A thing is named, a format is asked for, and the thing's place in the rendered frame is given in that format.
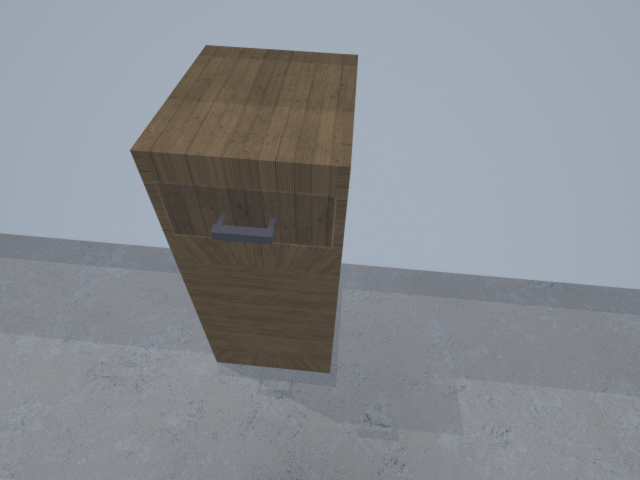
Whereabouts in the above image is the drawer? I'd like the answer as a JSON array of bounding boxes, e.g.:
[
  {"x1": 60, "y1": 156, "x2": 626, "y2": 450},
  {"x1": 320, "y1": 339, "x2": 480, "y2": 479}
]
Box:
[{"x1": 156, "y1": 181, "x2": 336, "y2": 247}]

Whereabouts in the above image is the cabinet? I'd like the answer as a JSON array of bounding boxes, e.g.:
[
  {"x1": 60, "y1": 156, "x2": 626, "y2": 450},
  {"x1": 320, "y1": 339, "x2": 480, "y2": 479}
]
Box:
[{"x1": 130, "y1": 45, "x2": 358, "y2": 373}]

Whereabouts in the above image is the handle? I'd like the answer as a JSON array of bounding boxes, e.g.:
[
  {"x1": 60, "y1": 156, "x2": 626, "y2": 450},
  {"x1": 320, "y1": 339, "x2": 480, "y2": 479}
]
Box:
[{"x1": 211, "y1": 213, "x2": 276, "y2": 245}]

